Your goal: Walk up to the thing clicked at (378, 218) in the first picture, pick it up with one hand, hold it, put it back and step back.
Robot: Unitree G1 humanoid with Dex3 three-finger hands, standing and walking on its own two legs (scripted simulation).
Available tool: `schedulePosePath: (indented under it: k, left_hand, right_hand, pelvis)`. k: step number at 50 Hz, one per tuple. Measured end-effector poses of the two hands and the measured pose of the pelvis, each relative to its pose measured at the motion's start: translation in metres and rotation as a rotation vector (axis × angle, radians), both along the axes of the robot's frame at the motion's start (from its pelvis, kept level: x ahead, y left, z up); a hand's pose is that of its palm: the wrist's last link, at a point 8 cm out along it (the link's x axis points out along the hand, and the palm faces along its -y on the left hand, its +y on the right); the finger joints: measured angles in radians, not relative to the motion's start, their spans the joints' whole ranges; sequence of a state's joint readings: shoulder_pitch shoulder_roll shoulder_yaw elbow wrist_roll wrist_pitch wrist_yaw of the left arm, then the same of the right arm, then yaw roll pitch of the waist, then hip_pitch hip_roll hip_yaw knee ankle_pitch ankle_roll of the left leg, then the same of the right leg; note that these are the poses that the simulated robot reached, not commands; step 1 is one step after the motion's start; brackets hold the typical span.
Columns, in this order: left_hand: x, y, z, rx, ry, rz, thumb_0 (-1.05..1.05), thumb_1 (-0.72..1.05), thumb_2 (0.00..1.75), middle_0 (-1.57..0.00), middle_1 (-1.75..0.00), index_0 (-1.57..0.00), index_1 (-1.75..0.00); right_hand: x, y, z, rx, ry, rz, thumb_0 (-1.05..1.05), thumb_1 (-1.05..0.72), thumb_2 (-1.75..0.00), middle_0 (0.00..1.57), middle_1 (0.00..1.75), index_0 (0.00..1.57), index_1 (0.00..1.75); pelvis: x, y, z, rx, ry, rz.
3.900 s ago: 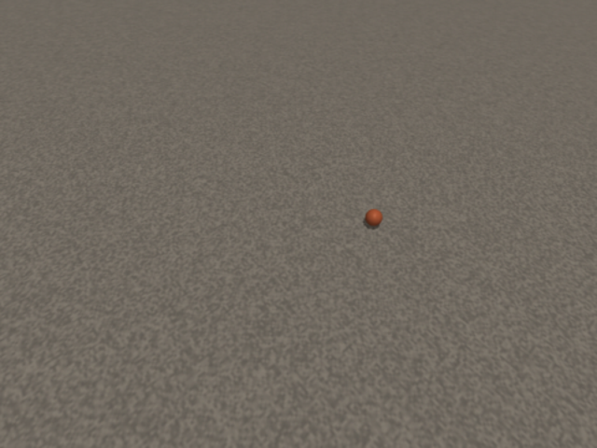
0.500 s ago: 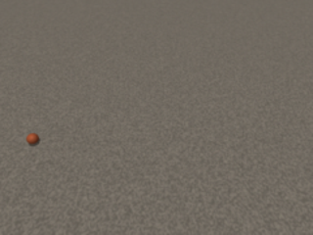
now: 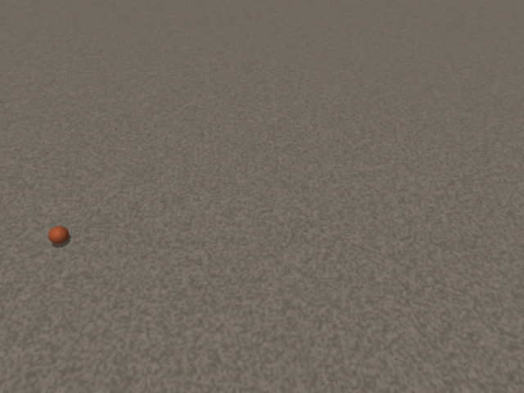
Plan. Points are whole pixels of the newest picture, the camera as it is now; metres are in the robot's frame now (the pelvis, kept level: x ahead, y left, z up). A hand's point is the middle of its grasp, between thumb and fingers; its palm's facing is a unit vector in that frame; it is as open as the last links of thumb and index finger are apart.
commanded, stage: stand
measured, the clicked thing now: (58, 234) +0.89 +0.91 -0.74
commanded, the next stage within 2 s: none
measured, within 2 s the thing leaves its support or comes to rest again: neither
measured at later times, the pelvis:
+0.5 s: pelvis +0.00 +0.00 +0.00, yaw +1 degrees
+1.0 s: pelvis +0.01 +0.01 +0.00, yaw +1 degrees
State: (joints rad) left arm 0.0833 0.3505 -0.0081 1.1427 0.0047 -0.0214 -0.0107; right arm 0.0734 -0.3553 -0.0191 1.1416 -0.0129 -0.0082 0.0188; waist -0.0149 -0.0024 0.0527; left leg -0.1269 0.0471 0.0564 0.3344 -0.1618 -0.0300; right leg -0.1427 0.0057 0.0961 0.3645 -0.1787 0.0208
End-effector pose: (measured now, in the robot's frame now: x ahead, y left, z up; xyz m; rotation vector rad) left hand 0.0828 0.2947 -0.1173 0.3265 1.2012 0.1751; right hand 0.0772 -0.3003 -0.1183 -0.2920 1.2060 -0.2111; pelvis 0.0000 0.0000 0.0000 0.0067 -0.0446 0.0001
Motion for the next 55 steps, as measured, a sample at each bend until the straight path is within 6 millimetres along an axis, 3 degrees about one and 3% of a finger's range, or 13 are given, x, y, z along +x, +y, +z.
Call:
schedulePosePath:
  k: [16, 55]
  left_hand:
    - [-0.007, 0.004, -0.002, 0.002, 0.027, 0.01, 0.0, 0.9, 0.9, -0.21, -0.3, -0.2, -0.3]
    - [-0.014, 0.015, -0.003, -0.001, 0.029, 0.032, 0.0, 0.9, 0.9, -0.21, -0.3, -0.2, -0.3]
  right_hand:
    - [-0.013, 0.003, -0.003, 0.002, 0.053, -0.01, 0.0, -0.91, -0.9, 0.2, 0.3, 0.2, 0.3]
    - [0.004, 0.014, 0.001, -0.004, 0.03, 0.019, 0.0, -0.91, -0.9, 0.2, 0.3, 0.2, 0.3]
  pelvis:
    - [0.003, 0.002, 0.001, -0.002, 0.005, 0.005]
    - [0.007, 0.01, 0.001, -0.003, 0.0, 0.022]
